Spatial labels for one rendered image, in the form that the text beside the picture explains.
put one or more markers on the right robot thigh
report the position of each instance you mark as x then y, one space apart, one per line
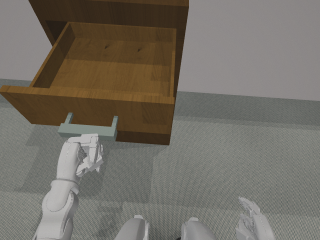
196 230

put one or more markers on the cabinet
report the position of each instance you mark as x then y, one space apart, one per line
53 16

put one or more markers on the left robot thigh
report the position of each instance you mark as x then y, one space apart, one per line
134 229

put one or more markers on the robot thigh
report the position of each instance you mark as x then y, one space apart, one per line
134 229
196 230

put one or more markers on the robot right hand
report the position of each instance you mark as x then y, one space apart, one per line
259 227

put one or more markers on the robot left hand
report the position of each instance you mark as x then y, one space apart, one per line
86 148

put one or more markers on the drawer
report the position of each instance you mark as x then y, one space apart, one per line
98 71

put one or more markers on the robot left forearm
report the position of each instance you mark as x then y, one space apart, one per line
58 208

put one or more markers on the handle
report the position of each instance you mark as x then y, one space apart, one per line
105 133

